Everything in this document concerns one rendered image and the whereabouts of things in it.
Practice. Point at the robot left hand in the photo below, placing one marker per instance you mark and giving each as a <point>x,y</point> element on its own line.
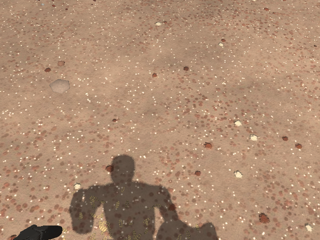
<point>45,232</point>

